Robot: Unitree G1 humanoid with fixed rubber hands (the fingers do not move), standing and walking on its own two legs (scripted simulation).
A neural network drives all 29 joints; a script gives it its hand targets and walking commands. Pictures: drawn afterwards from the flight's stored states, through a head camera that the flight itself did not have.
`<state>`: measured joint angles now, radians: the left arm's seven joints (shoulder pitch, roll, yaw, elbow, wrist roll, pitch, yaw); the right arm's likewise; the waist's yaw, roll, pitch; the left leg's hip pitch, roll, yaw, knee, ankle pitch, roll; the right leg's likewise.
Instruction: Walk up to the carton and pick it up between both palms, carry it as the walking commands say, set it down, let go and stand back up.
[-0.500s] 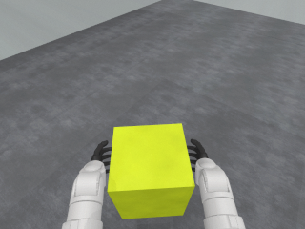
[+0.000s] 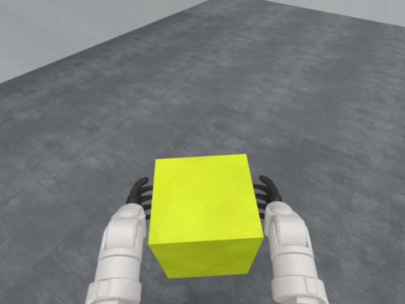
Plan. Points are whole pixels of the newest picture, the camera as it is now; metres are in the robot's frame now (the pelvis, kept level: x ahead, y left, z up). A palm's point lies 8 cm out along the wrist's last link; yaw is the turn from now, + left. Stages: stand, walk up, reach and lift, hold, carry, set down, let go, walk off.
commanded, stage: reach and lift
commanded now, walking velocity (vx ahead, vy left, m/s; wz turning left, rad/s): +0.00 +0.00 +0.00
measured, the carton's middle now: (204, 220) +0.31 -0.01 -0.04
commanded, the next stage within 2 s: hold in 0.04 s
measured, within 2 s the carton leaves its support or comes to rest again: neither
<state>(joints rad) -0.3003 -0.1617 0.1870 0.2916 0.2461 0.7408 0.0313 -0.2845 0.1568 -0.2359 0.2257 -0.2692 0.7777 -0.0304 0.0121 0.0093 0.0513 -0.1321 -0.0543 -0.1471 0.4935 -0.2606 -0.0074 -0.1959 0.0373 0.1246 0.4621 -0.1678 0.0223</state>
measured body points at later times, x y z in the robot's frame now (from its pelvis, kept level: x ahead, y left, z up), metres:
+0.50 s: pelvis +0.01 -0.02 +0.00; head -0.01 -0.02 +0.45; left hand +0.30 +0.14 +0.02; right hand +0.32 -0.15 +0.03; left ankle +0.01 +0.13 -0.74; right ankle +0.06 -0.13 -0.74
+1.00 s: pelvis +0.01 +0.01 +0.00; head -0.02 +0.02 +0.45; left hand +0.31 +0.15 +0.02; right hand +0.30 -0.15 +0.02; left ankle +0.01 +0.13 -0.74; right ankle +0.06 -0.13 -0.74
